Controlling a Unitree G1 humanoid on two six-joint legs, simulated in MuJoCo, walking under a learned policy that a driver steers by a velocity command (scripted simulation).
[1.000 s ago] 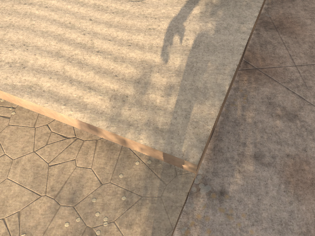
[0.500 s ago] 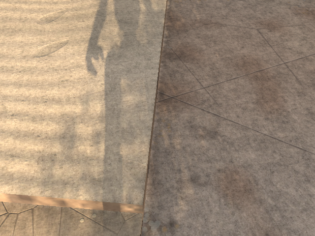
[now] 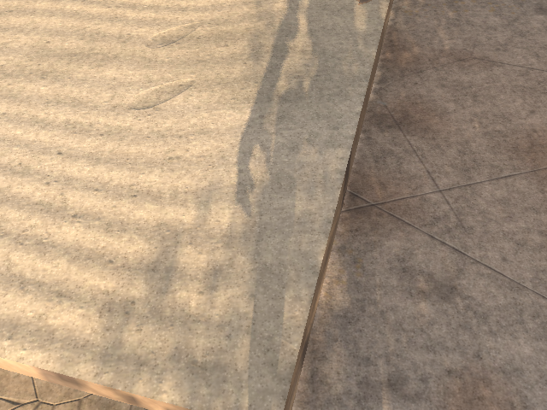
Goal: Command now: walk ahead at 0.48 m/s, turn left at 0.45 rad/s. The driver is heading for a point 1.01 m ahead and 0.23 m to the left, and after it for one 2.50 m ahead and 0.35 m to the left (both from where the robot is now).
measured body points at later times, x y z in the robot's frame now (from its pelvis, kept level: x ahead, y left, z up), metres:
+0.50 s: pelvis +0.27 +0.04 +0.05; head +0.29 +0.04 +0.50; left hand +0.39 +0.33 -0.02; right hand +0.43 -0.20 -0.07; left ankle +0.22 +0.11 -0.66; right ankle +0.39 -0.05 -0.66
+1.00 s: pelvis +0.50 +0.21 +0.03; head +0.53 +0.22 +0.48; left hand +0.32 +0.35 -0.11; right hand +0.83 +0.22 -0.01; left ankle +0.52 +0.35 -0.58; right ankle +0.41 -0.03 -0.70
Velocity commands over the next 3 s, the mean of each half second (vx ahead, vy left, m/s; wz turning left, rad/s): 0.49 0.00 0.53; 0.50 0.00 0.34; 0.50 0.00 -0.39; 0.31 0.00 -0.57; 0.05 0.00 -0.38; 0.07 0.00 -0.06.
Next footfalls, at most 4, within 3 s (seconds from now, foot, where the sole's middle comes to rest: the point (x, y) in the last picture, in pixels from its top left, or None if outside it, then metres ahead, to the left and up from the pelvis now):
0.14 left None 0.25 0.11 -0.69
0.56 right None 0.44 -0.03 -0.77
0.94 left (133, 371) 0.55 0.37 -0.61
1.46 right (187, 229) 0.95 0.30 -0.61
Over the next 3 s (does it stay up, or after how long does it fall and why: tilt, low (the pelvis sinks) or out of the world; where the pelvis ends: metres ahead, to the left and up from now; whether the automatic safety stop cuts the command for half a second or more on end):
stays up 1.00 0.43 0.15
